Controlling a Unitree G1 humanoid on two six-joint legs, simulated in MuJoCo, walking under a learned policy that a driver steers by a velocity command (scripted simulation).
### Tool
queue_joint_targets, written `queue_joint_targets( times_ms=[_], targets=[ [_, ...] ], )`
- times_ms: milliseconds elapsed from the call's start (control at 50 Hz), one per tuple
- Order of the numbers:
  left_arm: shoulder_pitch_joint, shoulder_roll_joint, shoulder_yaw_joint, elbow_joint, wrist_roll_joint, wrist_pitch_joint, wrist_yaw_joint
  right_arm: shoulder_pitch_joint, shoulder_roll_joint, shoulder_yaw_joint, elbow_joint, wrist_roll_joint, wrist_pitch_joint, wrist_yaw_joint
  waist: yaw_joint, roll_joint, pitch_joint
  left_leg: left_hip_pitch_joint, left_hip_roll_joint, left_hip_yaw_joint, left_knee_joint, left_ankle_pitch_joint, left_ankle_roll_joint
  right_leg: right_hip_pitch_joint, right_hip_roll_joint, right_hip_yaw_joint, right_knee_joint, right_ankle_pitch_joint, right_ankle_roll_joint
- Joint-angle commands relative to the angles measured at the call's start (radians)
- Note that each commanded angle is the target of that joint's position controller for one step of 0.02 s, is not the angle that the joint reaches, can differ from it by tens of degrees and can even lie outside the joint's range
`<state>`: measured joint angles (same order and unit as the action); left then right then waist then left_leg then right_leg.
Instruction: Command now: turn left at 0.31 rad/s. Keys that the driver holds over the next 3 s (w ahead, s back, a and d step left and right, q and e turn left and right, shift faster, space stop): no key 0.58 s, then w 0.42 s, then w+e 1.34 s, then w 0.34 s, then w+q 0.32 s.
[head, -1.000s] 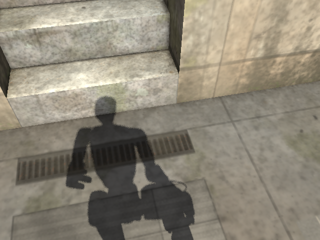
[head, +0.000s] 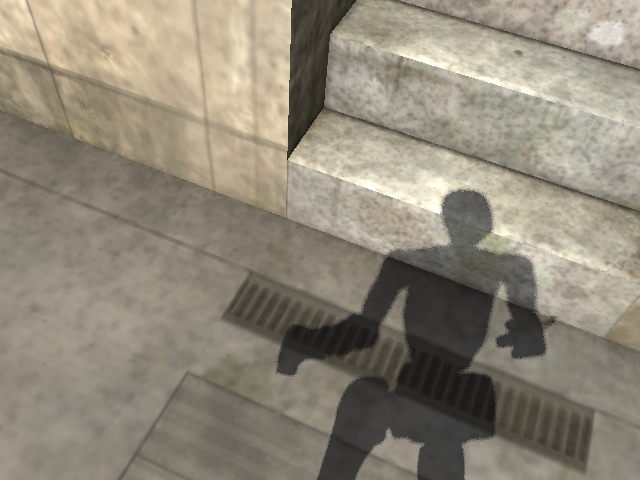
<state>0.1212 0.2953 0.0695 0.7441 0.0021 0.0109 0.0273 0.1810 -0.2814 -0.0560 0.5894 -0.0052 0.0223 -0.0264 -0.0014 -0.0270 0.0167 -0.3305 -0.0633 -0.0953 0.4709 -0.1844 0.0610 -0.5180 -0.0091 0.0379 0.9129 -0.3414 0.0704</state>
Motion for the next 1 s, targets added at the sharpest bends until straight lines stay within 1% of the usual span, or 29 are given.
queue_joint_targets(
  times_ms=[20, 100, 140, 160, 180, 200, 220, 260, 280, 320, 400, 480, 580, 600, 640, 680, 720, 740, 780, 800, 820, 840, 860, 880, 900, 920, 940, 960, 1000],
  targets=[
    [-0.029, 0.063, 0.01, -0.074, -0.005, -0.013, -0.007, -0.004, -0.153, -0.041, -0.059, -0.007, -0.008, -0.001, -0.023, 0.175, -0.128, 0.126, 0.259, -0.244, -0.1, 0.232, 0.188, 0.056, -0.009, 0.0, -0.094, -0.028, -0.006],
    [-0.006, 0.054, 0.008, -0.077, -0.01, -0.022, -0.019, -0.017, -0.131, -0.026, -0.044, 0.0, -0.006, 0.008, -0.014, 0.171, -0.109, 0.117, 0.248, -0.288, -0.07, 0.226, 0.176, 0.161, -0.001, -0.012, -0.28, -0.02, -0.032],
    [0.044, 0.039, 0.002, -0.062, 0.002, -0.033, -0.028, -0.02, -0.102, -0.014, -0.033, 0.008, -0.007, 0.007, 0.023, 0.143, -0.112, 0.071, 0.197, -0.261, -0.041, 0.188, 0.116, 0.319, -0.004, -0.019, -0.519, 0.199, -0.063],
    [0.067, 0.08, 0.007, -0.068, 0.022, -0.036, -0.027, 0.01, -0.078, -0.007, -0.028, -0.001, -0.014, 0.006, 0.01, 0.083, -0.133, 0.018, 0.154, -0.226, 0.007, 0.085, 0.059, 0.412, -0.091, 0.056, -0.529, 0.325, -0.094],
    [0.058, 0.152, 0.021, -0.074, 0.031, -0.034, -0.023, 0.07, -0.061, -0.004, -0.024, -0.016, -0.025, 0.012, -0.052, -0.092, -0.135, -0.054, 0.044, -0.112, 0.102, -0.102, 0.003, 0.445, -0.215, 0.164, -0.509, 0.486, -0.165],
    [0.018, 0.109, 0.011, -0.065, 0.028, -0.036, -0.025, 0.032, -0.072, -0.009, -0.036, -0.017, -0.03, 0.01, -0.051, -0.2, -0.104, -0.024, 0.031, -0.037, 0.083, -0.175, -0.04, 0.318, -0.266, 0.242, -0.561, 0.362, -0.25],
    [-0.035, 0.055, -0.005, -0.086, 0.024, -0.041, -0.027, 0.006, -0.098, -0.017, -0.028, -0.019, -0.029, 0.008, -0.046, -0.159, -0.076, 0.029, 0.052, -0.033, 0.074, -0.129, -0.055, 0.277, -0.227, 0.216, -0.576, 0.269, -0.237],
    [-0.013, 0.064, -0.004, -0.085, 0.017, -0.05, -0.025, -0.039, -0.078, -0.018, -0.027, -0.02, -0.015, 0.007, -0.017, -0.128, -0.063, 0.066, 0.047, -0.033, 0.053, -0.026, -0.054, 0.26, -0.151, 0.148, -0.56, 0.158, -0.169],
    [-0.005, 0.065, -0.005, -0.081, 0.016, -0.054, -0.023, -0.028, -0.068, -0.018, -0.029, -0.022, -0.009, 0.009, -0.019, -0.121, -0.053, 0.086, 0.058, -0.042, 0.041, 0.0, -0.049, 0.24, -0.142, 0.139, -0.56, 0.105, -0.155],
    [0.017, 0.058, -0.009, -0.083, 0.017, -0.054, -0.019, -0.007, -0.058, -0.018, -0.016, -0.012, -0.012, 0.015, -0.014, -0.064, -0.023, 0.078, 0.059, -0.052, 0.029, 0.009, -0.029, 0.229, -0.099, 0.087, -0.54, 0.052, -0.126],
    [0.047, 0.046, -0.012, -0.091, 0.012, -0.049, -0.014, 0.001, -0.048, -0.021, -0.003, -0.012, -0.027, 0.017, 0.006, 0.02, -0.029, 0.061, 0.073, -0.075, 0.012, 0.043, -0.023, 0.256, -0.068, 0.051, -0.488, 0.07, -0.119],
    [0.057, 0.031, -0.016, -0.098, 0.012, -0.047, -0.017, 0.01, -0.039, -0.021, 0.001, -0.011, -0.034, 0.015, 0.011, 0.059, -0.043, 0.065, 0.081, -0.088, 0.008, 0.052, -0.023, 0.267, -0.05, 0.032, -0.46, 0.092, -0.115],
    [0.063, 0.016, -0.018, -0.098, 0.01, -0.05, -0.025, 0.019, -0.035, -0.022, 0.001, -0.01, -0.034, 0.009, 0.007, 0.055, -0.048, 0.084, 0.086, -0.092, 0.015, 0.072, -0.022, 0.261, -0.041, 0.024, -0.452, 0.115, -0.11],
    [0.077, 0.009, -0.019, -0.091, 0.011, -0.049, -0.025, 0.033, -0.028, -0.02, 0.007, -0.011, -0.032, 0.007, 0.006, 0.049, -0.068, 0.094, 0.077, -0.083, 0.012, -0.014, -0.02, 0.263, -0.034, 0.018, -0.461, 0.032, -0.112],
    [0.091, 0.033, -0.01, -0.091, 0.0, -0.045, -0.022, 0.048, -0.042, -0.027, 0.006, -0.001, -0.03, 0.003, 0.004, 0.014, -0.019, 0.034, 0.037, -0.044, 0.041, -0.317, -0.005, 0.226, -0.03, 0.039, -0.483, -0.216, -0.147],
    [0.129, 0.054, -0.004, -0.09, -0.012, -0.052, -0.015, 0.039, -0.034, -0.024, -0.007, 0.012, -0.051, 0.006, 0.018, -0.031, 0.06, -0.087, 0.023, -0.005, 0.102, -0.409, 0.003, 0.223, -0.095, 0.152, -0.556, -0.397, -0.209],
    [0.175, 0.103, 0.011, -0.072, -0.017, -0.064, -0.013, 0.008, 0.001, -0.016, -0.02, 0.029, -0.087, 0.018, 0.026, -0.126, 0.097, -0.178, 0.018, 0.085, 0.246, -0.257, -0.008, 0.287, -0.252, 0.372, -0.676, -0.472, -0.296],
    [0.177, 0.116, 0.015, -0.067, -0.021, -0.066, -0.013, -0.018, -0.006, -0.017, -0.028, 0.033, -0.1, 0.023, 0.032, -0.129, 0.127, -0.202, 0.048, 0.081, 0.263, -0.227, -0.002, 0.283, -0.299, 0.432, -0.696, -0.431, -0.324],
    [0.153, 0.108, 0.012, -0.071, -0.023, -0.066, -0.02, 0.003, -0.001, -0.018, -0.022, 0.033, -0.118, 0.035, 0.011, -0.123, 0.112, -0.122, 0.059, 0.097, 0.18, -0.242, 0.022, 0.273, -0.276, 0.364, -0.673, -0.283, -0.303],
    [0.114, 0.101, 0.009, -0.08, -0.03, -0.062, -0.027, 0.057, 0.003, -0.021, -0.001, 0.031, -0.122, 0.041, -0.024, -0.119, 0.088, 0.026, 0.044, 0.115, 0.076, -0.196, 0.033, 0.21, -0.226, 0.279, -0.642, -0.214, -0.268],
    [0.089, 0.083, 0.005, -0.088, -0.032, -0.062, -0.031, 0.132, -0.013, -0.033, 0.03, 0.024, -0.122, 0.044, -0.058, -0.107, 0.046, 0.196, 0.034, 0.101, 0.05, -0.103, 0.033, 0.133, -0.168, 0.201, -0.577, -0.12, -0.229],
    [0.047, 0.037, -0.01, -0.111, -0.03, -0.069, -0.03, 0.225, -0.073, -0.054, 0.049, 0.018, -0.122, 0.042, -0.098, -0.008, 0.013, 0.312, 0.119, -0.065, -0.031, -0.155, 0.07, 0.043, -0.075, 0.083, -0.386, -0.001, -0.167],
    [0.025, 0.009, -0.016, -0.149, -0.029, -0.089, -0.025, 0.33, -0.176, -0.083, 0.066, 0.015, -0.124, 0.047, -0.117, 0.259, -0.025, 0.458, 0.304, -0.416, -0.172, -0.215, 0.183, -0.142, 0.053, -0.067, -0.038, -0.005, -0.092],
    [0.014, 0.059, -0.004, -0.162, -0.034, -0.103, -0.021, 0.373, -0.158, -0.074, 0.07, 0.009, -0.129, 0.051, -0.129, 0.284, -0.022, 0.508, 0.415, -0.637, -0.244, -0.158, 0.278, -0.308, 0.055, 0.03, 0.188, -0.215, -0.087],
    [0.056, 0.081, 0.006, -0.146, -0.048, -0.108, -0.027, 0.332, -0.111, -0.055, 0.066, 0.005, -0.134, 0.048, -0.084, 0.188, 0.012, 0.51, 0.418, -0.56, -0.216, -0.119, 0.269, -0.378, 0.004, 0.069, 0.295, -0.185, -0.11],
    [0.067, 0.066, 0.001, -0.13, -0.046, -0.109, -0.032, 0.298, -0.088, -0.047, 0.056, 0.003, -0.134, 0.046, -0.065, 0.114, 0.006, 0.503, 0.382, -0.457, -0.214, -0.109, 0.237, -0.395, -0.03, 0.059, 0.312, -0.098, -0.129],
    [0.052, 0.055, -0.001, -0.128, -0.033, -0.11, -0.038, 0.264, -0.08, -0.04, 0.056, 0.006, -0.129, 0.045, -0.053, 0.067, 0.02, 0.472, 0.355, -0.38, -0.236, -0.066, 0.21, -0.401, -0.058, 0.049, 0.279, -0.017, -0.135],
    [0.041, 0.054, 0.002, -0.122, -0.022, -0.108, -0.043, 0.236, -0.064, -0.03, 0.057, 0.005, -0.124, 0.044, -0.04, 0.071, 0.026, 0.432, 0.323, -0.306, -0.256, 0.015, 0.183, -0.365, -0.084, 0.041, 0.239, 0.041, -0.131],
    [0.041, 0.031, -0.004, -0.109, -0.017, -0.102, -0.057, 0.233, -0.054, -0.021, 0.075, 0.006, -0.115, 0.039, -0.032, 0.102, 0.027, 0.372, 0.277, -0.193, -0.289, 0.145, 0.162, -0.307, -0.087, -0.003, 0.174, 0.113, -0.104]
  ],
)
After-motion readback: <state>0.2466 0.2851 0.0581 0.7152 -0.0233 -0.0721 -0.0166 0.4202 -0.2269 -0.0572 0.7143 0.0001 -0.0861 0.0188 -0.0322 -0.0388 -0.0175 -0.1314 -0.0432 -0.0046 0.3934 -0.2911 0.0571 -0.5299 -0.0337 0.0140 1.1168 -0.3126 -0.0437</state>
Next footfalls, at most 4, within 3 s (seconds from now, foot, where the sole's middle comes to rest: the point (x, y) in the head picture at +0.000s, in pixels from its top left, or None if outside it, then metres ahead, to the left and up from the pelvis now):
0.16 right None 0.04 -0.15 -0.78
1.30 right None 0.45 -0.14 -0.78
1.76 left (316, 359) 0.73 -0.01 -0.78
2.10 right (453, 386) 0.67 -0.32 -0.78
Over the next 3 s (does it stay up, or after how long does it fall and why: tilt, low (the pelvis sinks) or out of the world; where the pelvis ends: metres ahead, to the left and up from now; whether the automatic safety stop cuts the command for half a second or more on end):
stays up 0.75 -0.24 0.00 its command is cut before an obstacle after 2.4 s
